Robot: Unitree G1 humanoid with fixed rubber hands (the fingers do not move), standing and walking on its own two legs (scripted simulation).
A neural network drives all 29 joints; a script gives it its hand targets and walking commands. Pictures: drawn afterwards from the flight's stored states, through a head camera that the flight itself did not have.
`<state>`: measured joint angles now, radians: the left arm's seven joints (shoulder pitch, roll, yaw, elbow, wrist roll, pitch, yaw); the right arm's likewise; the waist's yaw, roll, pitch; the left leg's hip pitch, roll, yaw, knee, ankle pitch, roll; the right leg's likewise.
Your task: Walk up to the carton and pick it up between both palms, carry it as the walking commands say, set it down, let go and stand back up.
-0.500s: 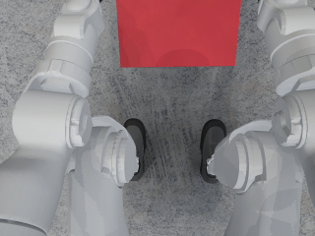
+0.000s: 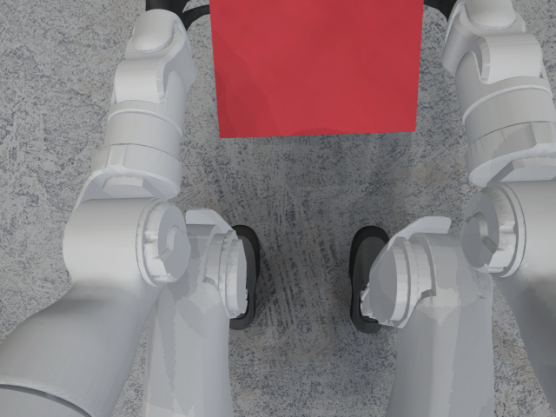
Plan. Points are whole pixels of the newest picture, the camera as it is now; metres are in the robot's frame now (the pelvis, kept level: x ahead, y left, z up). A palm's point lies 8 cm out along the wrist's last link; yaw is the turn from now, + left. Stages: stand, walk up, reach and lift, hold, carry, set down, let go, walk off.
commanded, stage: reach and lift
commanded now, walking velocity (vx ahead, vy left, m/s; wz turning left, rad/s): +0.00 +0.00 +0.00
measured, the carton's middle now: (311, 15) +0.57 +0.00 -0.21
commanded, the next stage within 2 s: none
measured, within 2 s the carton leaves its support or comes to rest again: neither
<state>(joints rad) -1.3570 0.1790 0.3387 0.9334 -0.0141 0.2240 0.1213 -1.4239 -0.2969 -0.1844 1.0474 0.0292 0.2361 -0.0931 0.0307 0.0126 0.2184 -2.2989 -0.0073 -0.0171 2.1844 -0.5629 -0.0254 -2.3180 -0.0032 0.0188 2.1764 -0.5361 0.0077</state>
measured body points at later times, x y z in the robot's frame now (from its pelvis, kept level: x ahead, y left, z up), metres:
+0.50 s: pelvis +0.00 +0.01 +0.04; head +0.32 -0.01 +0.36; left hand +0.53 +0.16 -0.06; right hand +0.55 -0.15 -0.07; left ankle +0.11 +0.13 -0.33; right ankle +0.12 -0.12 -0.33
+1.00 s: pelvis +0.01 +0.00 +0.09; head +0.29 -0.01 +0.44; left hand +0.52 +0.16 +0.01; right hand +0.53 -0.15 +0.00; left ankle +0.11 +0.13 -0.33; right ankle +0.12 -0.12 -0.33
